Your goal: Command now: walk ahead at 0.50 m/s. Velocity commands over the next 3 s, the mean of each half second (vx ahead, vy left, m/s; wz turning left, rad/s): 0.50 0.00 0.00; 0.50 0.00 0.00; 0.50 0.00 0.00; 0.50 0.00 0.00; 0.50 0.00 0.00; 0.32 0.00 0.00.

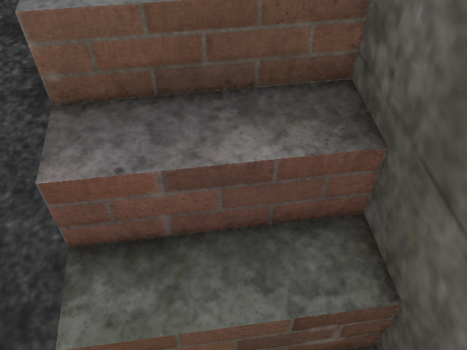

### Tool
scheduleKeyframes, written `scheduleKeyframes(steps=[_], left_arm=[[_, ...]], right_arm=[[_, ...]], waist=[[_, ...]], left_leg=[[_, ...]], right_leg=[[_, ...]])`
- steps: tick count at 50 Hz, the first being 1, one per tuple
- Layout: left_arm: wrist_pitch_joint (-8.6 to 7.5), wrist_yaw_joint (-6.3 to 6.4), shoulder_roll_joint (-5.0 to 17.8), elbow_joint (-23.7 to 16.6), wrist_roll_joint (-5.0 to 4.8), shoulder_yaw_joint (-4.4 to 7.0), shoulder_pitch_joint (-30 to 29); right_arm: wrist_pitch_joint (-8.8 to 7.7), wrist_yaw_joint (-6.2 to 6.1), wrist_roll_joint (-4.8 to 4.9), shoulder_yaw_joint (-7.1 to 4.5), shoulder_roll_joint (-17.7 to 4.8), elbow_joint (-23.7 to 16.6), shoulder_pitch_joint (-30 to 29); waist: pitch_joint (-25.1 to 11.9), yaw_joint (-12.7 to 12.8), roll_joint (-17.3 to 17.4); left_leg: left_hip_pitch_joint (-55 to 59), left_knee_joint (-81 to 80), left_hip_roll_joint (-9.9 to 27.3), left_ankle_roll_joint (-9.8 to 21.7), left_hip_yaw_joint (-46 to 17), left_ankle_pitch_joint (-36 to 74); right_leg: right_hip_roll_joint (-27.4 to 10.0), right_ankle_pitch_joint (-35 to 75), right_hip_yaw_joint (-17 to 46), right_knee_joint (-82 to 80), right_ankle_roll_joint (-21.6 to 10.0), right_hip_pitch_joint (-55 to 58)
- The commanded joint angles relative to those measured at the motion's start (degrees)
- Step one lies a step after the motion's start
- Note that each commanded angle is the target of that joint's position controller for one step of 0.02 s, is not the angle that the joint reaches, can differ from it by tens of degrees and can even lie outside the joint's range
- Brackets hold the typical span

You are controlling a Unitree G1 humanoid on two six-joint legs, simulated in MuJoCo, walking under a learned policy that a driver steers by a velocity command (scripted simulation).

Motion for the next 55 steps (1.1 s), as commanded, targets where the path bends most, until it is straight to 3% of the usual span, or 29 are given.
scheduleKeyframes(steps=[1, 11, 12, 15, 55], left_arm=[[-1.12, -0.03, 4.4, -3.8, 0.27, 0.46, -0.6], [-1.09, -0.33, 4.7, -5.2, 0.68, -0.09, -3.8], [-1.19, -0.53, 4.7, -5.3, 1.06, -0.04, -4.1], [-1.86, -0.55, 5.1, -5.0, 0.37, 0.11, -3.9], [-1.92, -0.59, 5.8, -5.4, 0.20, -0.13, -5.4]], right_arm=[[-0.52, -0.09, 0.00, -0.67, -5.6, -3.1, -1.4], [-0.72, 0.40, -0.29, -0.07, -6.0, -3.2, -4.7], [-0.80, 0.51, -0.18, -0.16, -6.0, -2.7, -3.7], [-0.85, 0.48, -0.23, -0.25, -6.6, -2.6, -4.9], [-1.04, 0.45, -0.27, 0.09, -7.6, -2.7, -6.2]], waist=[[-3.4, -0.3, -1.0], [-3.7, 0.0, -0.7], [-4.1, -0.3, -1.5], [-3.8, -0.2, -0.9], [-5.9, -0.2, -0.6]], left_leg=[[0.9, -5.1, 8.5, 3.0, -7.7, 15.5], [0.2, -7.9, 9.0, 2.0, -7.8, 11.5], [0.9, -8.2, 8.8, 1.8, -7.4, 9.9], [0.9, -8.8, 9.2, 2.3, -7.9, 10.4], [0.7, -7.8, 9.8, 1.9, -8.2, 13.6]], right_leg=[[-8.4, 17.2, 8.8, -4.5, -0.7, 3.5], [-8.9, 14.9, 9.6, -7.0, 0.4, 4.2], [-9.0, 14.0, 9.8, -7.4, 0.6, 3.9], [-9.1, 12.0, 10.0, -8.5, 0.7, 3.3], [-8.9, 16.2, 10.3, -7.9, 0.6, 4.6]])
